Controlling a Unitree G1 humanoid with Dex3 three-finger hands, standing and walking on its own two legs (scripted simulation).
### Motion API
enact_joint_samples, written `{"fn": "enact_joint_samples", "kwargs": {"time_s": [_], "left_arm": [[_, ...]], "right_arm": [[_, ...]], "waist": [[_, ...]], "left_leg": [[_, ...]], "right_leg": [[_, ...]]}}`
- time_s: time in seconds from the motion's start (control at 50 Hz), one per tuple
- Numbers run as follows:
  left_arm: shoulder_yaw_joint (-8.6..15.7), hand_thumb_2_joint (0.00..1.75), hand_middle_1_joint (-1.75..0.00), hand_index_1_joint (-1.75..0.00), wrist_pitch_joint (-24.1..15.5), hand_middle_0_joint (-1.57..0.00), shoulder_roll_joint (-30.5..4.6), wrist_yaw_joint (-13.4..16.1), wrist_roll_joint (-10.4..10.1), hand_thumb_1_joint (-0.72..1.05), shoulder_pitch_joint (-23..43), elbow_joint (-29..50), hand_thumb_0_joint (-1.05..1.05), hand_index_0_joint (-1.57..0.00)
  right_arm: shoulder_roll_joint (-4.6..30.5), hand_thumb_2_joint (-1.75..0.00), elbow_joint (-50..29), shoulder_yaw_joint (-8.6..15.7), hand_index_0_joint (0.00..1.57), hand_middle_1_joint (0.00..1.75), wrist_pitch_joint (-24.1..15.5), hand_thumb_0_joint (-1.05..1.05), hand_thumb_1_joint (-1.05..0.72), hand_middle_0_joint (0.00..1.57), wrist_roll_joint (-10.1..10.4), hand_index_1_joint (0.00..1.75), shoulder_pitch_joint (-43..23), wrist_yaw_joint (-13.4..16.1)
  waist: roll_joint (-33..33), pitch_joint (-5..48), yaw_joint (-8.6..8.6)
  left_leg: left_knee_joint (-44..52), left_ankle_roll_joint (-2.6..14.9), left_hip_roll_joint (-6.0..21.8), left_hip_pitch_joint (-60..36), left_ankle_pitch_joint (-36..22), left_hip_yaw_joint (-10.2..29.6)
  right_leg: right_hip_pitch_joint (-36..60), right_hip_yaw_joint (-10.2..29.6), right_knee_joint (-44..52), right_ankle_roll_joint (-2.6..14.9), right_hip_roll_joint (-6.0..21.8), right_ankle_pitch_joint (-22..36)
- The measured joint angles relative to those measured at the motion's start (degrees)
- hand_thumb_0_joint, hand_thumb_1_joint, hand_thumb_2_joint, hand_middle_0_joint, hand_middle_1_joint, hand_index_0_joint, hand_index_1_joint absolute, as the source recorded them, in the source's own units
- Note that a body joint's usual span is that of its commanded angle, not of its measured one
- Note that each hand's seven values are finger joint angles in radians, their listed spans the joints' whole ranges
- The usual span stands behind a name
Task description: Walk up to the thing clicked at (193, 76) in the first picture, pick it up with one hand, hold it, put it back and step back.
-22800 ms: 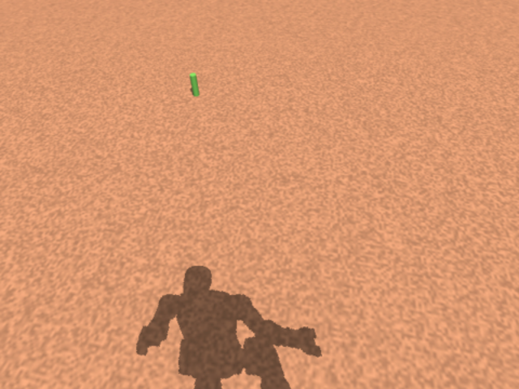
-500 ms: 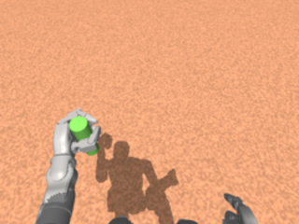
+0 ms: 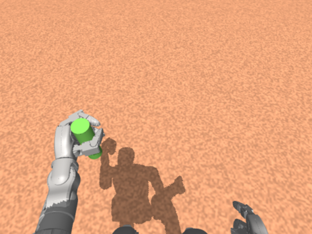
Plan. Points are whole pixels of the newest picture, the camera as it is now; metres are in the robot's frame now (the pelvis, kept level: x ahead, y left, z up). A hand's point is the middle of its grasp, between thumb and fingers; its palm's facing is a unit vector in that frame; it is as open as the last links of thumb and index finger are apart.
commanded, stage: crouch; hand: left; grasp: from the side
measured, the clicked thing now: (88, 140) +0.34 +0.18 +0.03
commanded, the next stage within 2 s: lower in 1.96 s
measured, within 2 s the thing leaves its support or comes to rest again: neither
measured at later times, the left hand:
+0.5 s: hand (98, 151) +0.34 +0.17 -0.04, palm faces +0.16 -0.99 -0.01, open 5.3 cm
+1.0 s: hand (108, 171) +0.38 +0.20 -0.29, palm faces +0.18 -0.98 -0.02, open 5.3 cm
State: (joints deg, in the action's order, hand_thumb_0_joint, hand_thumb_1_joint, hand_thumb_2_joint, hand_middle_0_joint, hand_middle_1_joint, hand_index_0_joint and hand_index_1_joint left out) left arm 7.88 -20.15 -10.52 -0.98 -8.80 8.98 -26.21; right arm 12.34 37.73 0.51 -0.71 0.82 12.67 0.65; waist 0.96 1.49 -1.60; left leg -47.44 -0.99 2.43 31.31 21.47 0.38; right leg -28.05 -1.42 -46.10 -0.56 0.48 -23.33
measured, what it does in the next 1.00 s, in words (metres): lowers itself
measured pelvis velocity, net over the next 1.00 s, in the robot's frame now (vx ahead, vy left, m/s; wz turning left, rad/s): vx -0.06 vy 0.00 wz -0.06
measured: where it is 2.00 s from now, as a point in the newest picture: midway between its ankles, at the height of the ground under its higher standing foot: outside the picture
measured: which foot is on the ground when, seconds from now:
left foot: down 0.00-1.00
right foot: down 0.00-1.00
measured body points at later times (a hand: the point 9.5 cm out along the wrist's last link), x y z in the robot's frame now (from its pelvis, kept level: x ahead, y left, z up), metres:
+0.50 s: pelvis -0.01 +0.00 -0.04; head +0.08 +0.02 +0.40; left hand +0.33 +0.23 -0.04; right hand +0.12 -0.25 -0.15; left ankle +0.03 +0.13 -0.70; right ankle +0.00 -0.13 -0.70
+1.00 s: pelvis -0.06 +0.00 -0.26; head +0.13 +0.02 +0.15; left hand +0.36 +0.25 -0.29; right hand +0.06 -0.26 -0.39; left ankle +0.03 +0.13 -0.70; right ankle +0.00 -0.13 -0.70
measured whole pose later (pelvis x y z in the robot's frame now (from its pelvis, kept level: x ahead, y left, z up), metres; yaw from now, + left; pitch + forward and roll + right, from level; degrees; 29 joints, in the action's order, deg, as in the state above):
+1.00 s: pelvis -0.06 +0.00 -0.26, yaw -3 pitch +34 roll -3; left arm 22.9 -44.2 -18.4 -6.7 -7.1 33.8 -58.9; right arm 13.5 39.7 -0.6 -0.4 -5.1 5.7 -5.7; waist -0.5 10.3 -4.4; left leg -110.8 -1.4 3.2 106.9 37.7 4.3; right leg -102.9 -2.4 -110.0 -0.2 -0.7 -40.8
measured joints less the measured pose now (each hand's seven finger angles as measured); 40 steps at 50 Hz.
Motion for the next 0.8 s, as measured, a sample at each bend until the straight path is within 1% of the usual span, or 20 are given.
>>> {"fn": "enact_joint_samples", "kwargs": {"time_s": [0.14, 0.2, 0.3, 0.38, 0.48, 0.6, 0.7, 0.8], "left_arm": [[-1.04, 1.12, -1.14, -1.16, 0.38, -0.98, 0.14, -0.37, -0.03, 0.17, -1.73, 2.04, 0.03, -1.01], [-1.17, 1.12, -1.14, -1.16, 0.08, -0.98, 0.42, -0.01, 0.16, 0.17, -1.79, 1.26, 0.03, -1.02], [-0.06, 1.12, -1.14, -1.16, -1.11, -0.98, 1.37, 0.78, 0.39, 0.17, -1.08, -1.64, 0.03, -1.02], [1.04, 1.12, -1.14, -1.16, -4.11, -0.98, 1.4, 0.74, 1.06, 0.17, 0.16, -4.78, 0.03, -1.02], [3.11, 1.12, -1.14, -1.16, -10.41, -0.98, 0.56, 0.29, 1.54, 0.17, 4.13, -11.22, 0.03, -1.02], [4.86, 1.13, -1.14, -1.16, -18.05, -0.98, -2.0, -1.38, 1.94, 0.17, 9.61, -19.08, 0.03, -1.02], [6.95, 1.13, -1.14, -1.16, -21.1, -0.98, -3.38, -2.37, 1.55, 0.17, 13.81, -22.82, 0.03, -1.02], [9.75, 1.13, -1.14, -1.16, -22.24, -0.98, -4.49, -3.2, 1.26, 0.17, 17.34, -25.21, 0.03, -1.02]], "right_arm": [[0.36, -0.9, 0.02, 0.31, 0.2, 0.3, -0.1, 0.01, -0.91, 0.2, -0.02, 0.3, 0.8, -0.01], [0.38, -0.9, 0.31, 0.27, 0.2, 0.3, -0.09, 0.01, -0.9, 0.2, -0.05, 0.3, 0.78, 0.0], [0.1, -0.9, -0.14, 0.6, 0.2, 0.3, -0.42, 0.01, -0.88, 0.2, -0.49, 0.3, -0.05, -0.71], [0.01, -0.9, -0.26, 0.98, 0.2, 0.3, -0.91, 0.01, -0.88, 0.2, -1.13, 0.3, -0.86, -1.49], [0.46, -0.9, 0.02, 1.54, 0.2, 0.3, -1.87, 0.0, -0.88, 0.2, -2.07, 0.3, -1.69, -2.61], [1.72, -0.9, 0.27, 1.69, 0.2, 0.3, -2.52, 0.0, -0.88, 0.2, -3.17, 0.3, -2.14, -3.8], [2.24, -0.9, 0.51, 1.38, 0.2, 0.3, -1.77, 0.0, -0.89, 0.2, -3.84, 0.3, -2.98, -4.43], [1.91, -0.9, 0.93, 0.74, 0.2, 0.3, -0.52, 0.0, -0.89, 0.2, -4.43, 0.3, -4.6, -5.15]], "waist": [[0.37, 0.24, 0.23], [0.32, 0.73, 0.2], [-0.09, 0.76, -0.26], [-0.69, 0.66, -0.52], [-1.47, 1.85, -0.95], [-1.32, 6.33, -2.05], [-0.89, 8.97, -2.36], [-0.41, 9.56, -2.25]], "left_leg": [[0.25, 0.11, 0.07, -0.55, 0.3, -0.06], [0.12, 0.17, 0.03, -0.41, 0.49, -0.12], [-1.75, 0.18, 0.06, 2.44, 1.03, -0.04], [-4.93, 0.15, 0.13, 6.97, 1.82, 0.18], [-12.77, 0.07, 0.15, 17.19, 4.11, 0.76], [-27.62, -0.23, 0.39, 35.13, 8.98, 1.87], [-39.94, -0.05, 0.69, 48.49, 13.09, 2.35], [-49.02, 0.06, 0.8, 58.87, 15.24, 2.61]], "right_leg": [[0.7, 0.05, 0.66, -0.14, -0.07, -0.04], [0.56, 0.11, 0.54, -0.19, -0.02, -0.22], [-2.32, 0.1, -1.42, -0.15, -0.05, -0.82], [-6.85, 0.0, -4.75, -0.09, -0.1, -1.75], [-16.98, -0.29, -12.83, 0.07, -0.08, -4.35], [-34.48, -0.78, -27.49, -0.05, -0.28, -9.44], [-47.7, -0.72, -39.7, -0.1, -0.6, -13.57], [-58.13, -0.52, -48.99, -0.04, -0.79, -15.88]]}}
